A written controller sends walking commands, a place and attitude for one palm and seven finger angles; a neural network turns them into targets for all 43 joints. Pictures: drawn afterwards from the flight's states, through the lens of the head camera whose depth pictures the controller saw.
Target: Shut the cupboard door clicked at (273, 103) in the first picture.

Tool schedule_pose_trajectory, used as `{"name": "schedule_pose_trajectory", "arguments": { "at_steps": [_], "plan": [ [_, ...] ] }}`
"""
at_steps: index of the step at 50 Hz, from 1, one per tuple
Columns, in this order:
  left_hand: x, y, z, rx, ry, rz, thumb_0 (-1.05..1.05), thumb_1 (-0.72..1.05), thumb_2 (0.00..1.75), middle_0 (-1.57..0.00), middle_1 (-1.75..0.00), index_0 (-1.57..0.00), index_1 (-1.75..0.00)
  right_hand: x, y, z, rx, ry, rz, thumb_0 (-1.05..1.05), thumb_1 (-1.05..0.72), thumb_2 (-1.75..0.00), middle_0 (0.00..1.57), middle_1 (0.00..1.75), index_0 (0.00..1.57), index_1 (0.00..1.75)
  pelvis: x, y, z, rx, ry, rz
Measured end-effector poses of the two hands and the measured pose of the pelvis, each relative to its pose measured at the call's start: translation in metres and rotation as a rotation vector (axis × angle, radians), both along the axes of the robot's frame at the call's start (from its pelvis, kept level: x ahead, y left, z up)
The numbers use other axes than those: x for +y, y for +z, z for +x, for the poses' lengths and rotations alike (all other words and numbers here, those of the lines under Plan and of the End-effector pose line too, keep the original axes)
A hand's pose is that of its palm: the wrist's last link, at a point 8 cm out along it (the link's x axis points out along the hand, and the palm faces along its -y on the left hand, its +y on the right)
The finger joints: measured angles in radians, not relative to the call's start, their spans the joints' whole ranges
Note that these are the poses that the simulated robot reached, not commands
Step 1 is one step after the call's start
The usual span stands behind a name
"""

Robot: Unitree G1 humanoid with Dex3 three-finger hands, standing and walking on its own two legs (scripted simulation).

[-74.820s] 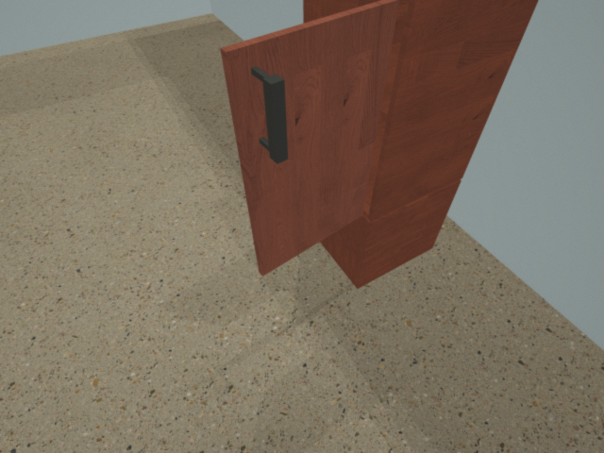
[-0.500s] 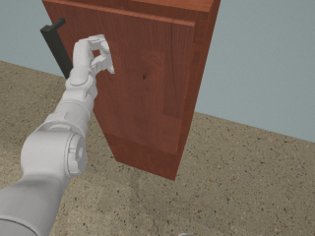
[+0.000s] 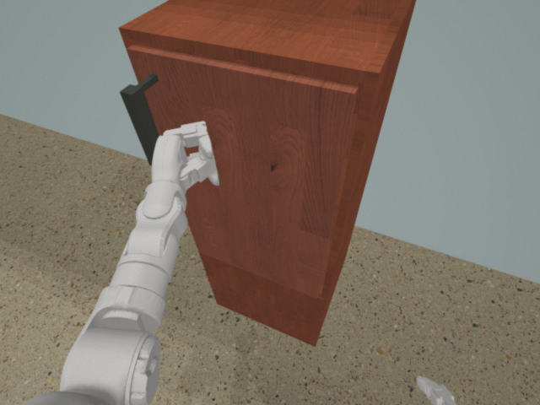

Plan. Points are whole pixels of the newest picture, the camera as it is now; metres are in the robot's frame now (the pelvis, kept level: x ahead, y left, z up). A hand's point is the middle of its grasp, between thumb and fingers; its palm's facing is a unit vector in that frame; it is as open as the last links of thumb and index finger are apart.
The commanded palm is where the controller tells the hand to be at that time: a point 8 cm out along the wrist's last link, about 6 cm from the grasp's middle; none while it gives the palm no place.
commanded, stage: draw the hand back to the body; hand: left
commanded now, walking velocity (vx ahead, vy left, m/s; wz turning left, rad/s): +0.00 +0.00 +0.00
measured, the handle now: (154, 122) +0.54 +0.21 +0.15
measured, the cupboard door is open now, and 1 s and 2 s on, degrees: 0 0 0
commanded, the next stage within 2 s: step back with the hand held close in 1.64 s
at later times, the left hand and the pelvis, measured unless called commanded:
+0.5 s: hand (155, 210) +0.33 +0.15 +0.16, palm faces +0.03 -1.00 -0.03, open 3.1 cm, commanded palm +0.30 +0.20 +0.17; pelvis +0.01 +0.00 +0.01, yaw +1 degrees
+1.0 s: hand (57, 275) +0.23 +0.23 +0.17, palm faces +0.34 -0.88 -0.32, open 4.1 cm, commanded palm +0.18 +0.27 +0.18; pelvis +0.00 +0.01 +0.01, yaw +1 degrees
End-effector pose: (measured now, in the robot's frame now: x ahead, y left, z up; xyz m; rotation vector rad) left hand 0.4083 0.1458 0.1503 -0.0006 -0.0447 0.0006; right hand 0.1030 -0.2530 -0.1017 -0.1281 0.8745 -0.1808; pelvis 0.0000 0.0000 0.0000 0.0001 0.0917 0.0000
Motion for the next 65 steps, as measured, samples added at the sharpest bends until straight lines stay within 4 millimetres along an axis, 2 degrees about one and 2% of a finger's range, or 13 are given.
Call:
{"name": "schedule_pose_trajectory", "arguments": {
  "at_steps": [5, 8, 11, 15, 19, 24, 29, 31, 35, 40, 49, 57, 65],
  "plan": [
    [-0.005, -0.001, 0.001, 0.051, 0.002, -0.003, 0.01, 0.9, 0.9, -1.3, -1.5, -1.3, -1.5, 0.011, 0.012, 0.041, -0.086, 0.053, 0.006, 0.01, -0.91, -0.9, 0.2, 0.3, 0.2, 0.3, 0.0, 0.001, 0.0, -0.007, 0.013, 0.003],
    [-0.005, 0.003, -0.003, 0.021, 0.005, -0.028, 0.01, 0.9, 0.9, -1.3, -1.5, -1.3, -1.5, 0.017, 0.017, 0.054, -0.12, 0.068, 0.017, 0.01, -0.91, -0.9, 0.2, 0.3, 0.2, 0.3, 0.0, 0.002, 0.003, -0.008, 0.004, 0.007],
    [0.005, 0.007, -0.012, -0.011, 0.022, -0.029, 0.01, 0.9, 0.9, -1.3, -1.5, -1.3, -1.49, 0.02, 0.02, 0.06, -0.138, 0.07, 0.034, 0.01, -0.91, -0.9, 0.2, 0.3, 0.2, 0.3, -0.001, 0.003, 0.008, -0.016, -0.006, 0.011],
    [0.029, 0.005, -0.033, -0.011, 0.05, 0.004, 0.01, 0.9, 0.9, -1.3, -1.5, -1.3, -1.49, 0.021, 0.022, 0.06, -0.135, 0.068, 0.05, 0.01, -0.91, -0.9, 0.2, 0.3, 0.2, 0.3, -0.003, 0.004, 0.012, -0.039, -0.01, 0.01],
    [0.049, 0.001, -0.063, 0.005, 0.057, 0.031, 0.01, 0.9, 0.9, -1.3, -1.5, -1.3, -1.49, 0.02, 0.023, 0.061, -0.128, 0.069, 0.043, 0.01, -0.9, -0.9, 0.2, 0.3, 0.2, 0.3, -0.003, 0.005, 0.012, -0.067, -0.001, 0.006],
    [0.057, 0.01, -0.099, -0.03, 0.033, 0.035, 0.01, 0.9, 0.9, -1.3, -1.5, -1.3, -1.5, 0.021, 0.027, 0.068, -0.158, 0.087, 0.017, 0.01, -0.91, -0.9, 0.2, 0.3, 0.2, 0.3, -0.001, 0.006, 0.007, -0.098, 0.016, 0.003],
    [0.064, 0.019, -0.121, -0.042, 0.028, 0.038, 0.01, 0.9, 0.9, -1.28, -1.48, -1.28, -1.47, 0.028, 0.037, 0.078, -0.216, 0.107, 0.014, 0.01, -0.91, -0.9, 0.2, 0.3, 0.2, 0.3, 0.0, 0.007, 0.0, -0.118, 0.025, 0.005],
    [0.068, 0.021, -0.129, -0.058, 0.066, 0.107, 0.01, 0.89, 0.9, -1.26, -1.45, -1.25, -1.44, 0.031, 0.041, 0.08, -0.242, 0.115, 0.013, 0.01, -0.91, -0.9, 0.2, 0.3, 0.2, 0.3, 0.0, 0.008, -0.003, -0.124, 0.021, 0.005],
    [0.077, 0.015, -0.152, -0.075, 0.138, 0.186, 0.01, 0.89, 0.9, -1.18, -1.37, -1.18, -1.36, 0.037, 0.044, 0.078, -0.249, 0.124, 0.022, 0.01, -0.91, -0.9, 0.2, 0.3, 0.2, 0.3, 0.001, 0.01, -0.009, -0.129, 0.015, 0.005],
    [0.095, 0.009, -0.18, -0.068, 0.217, 0.251, 0.01, 0.89, 0.9, -1.06, -1.24, -1.06, -1.23, 0.042, 0.036, 0.067, -0.195, 0.134, 0.023, 0.01, -0.9, -0.9, 0.2, 0.3, 0.2, 0.3, 0.002, 0.012, -0.011, -0.136, 0.013, 0.004],
    [0.122, 0.036, -0.213, -0.153, 0.324, 0.358, 0.01, 0.89, 0.9, -0.83, -0.98, -0.82, -0.97, 0.044, 0.021, 0.056, -0.139, 0.123, 0.034, 0.01, -0.9, -0.9, 0.2, 0.3, 0.2, 0.3, 0.007, 0.013, -0.005, -0.146, 0.013, 0.003],
    [0.142, 0.021, -0.235, -0.067, 0.372, 0.404, 0.01, 0.89, 0.9, -0.61, -0.74, -0.61, -0.73, 0.038, 0.025, 0.062, -0.147, 0.096, 0.018, 0.01, -0.9, -0.9, 0.2, 0.3, 0.2, 0.3, 0.008, 0.013, 0.0, -0.139, 0.006, -0.001],
    [0.162, 0.042, -0.267, -0.091, 0.456, 0.5, 0.01, 0.89, 0.9, -0.39, -0.5, -0.39, -0.49, 0.036, 0.031, 0.08, -0.193, 0.105, -0.003, 0.01, -0.9, -0.9, 0.2, 0.3, 0.2, 0.3, 0.011, 0.013, 0.008, -0.136, 0.012, -0.005]
  ]
}}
